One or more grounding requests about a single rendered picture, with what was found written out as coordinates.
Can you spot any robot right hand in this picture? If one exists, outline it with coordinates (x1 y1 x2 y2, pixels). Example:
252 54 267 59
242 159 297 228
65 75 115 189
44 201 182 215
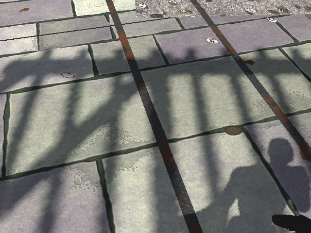
272 215 311 233

